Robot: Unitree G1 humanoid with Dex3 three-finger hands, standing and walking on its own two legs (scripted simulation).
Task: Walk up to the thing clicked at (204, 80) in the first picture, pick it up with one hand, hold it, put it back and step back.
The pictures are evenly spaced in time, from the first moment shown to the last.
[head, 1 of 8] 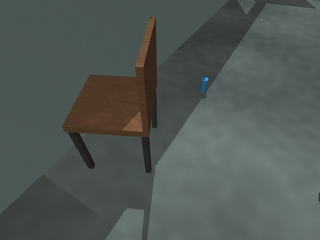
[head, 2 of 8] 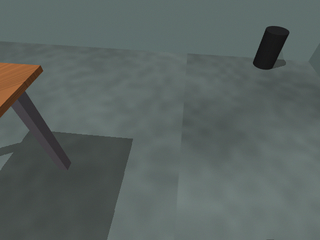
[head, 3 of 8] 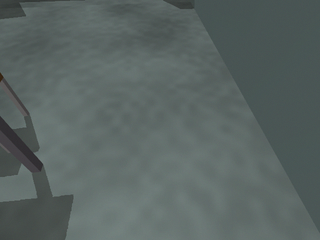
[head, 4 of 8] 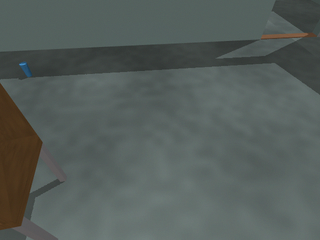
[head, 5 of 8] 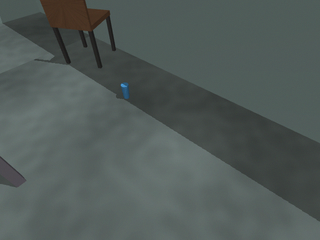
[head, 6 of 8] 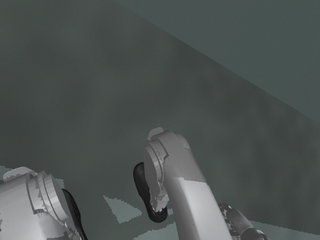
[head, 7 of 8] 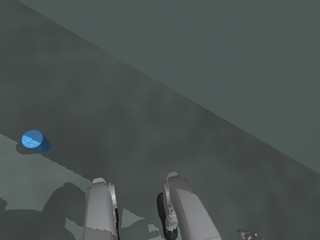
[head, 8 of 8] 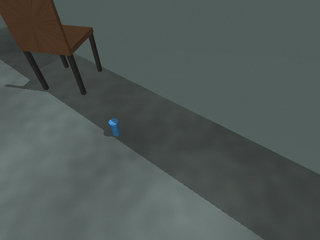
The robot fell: no
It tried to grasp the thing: no
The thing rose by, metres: 0.00
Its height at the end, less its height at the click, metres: +0.00
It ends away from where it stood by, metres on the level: 0.00
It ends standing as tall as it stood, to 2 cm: yes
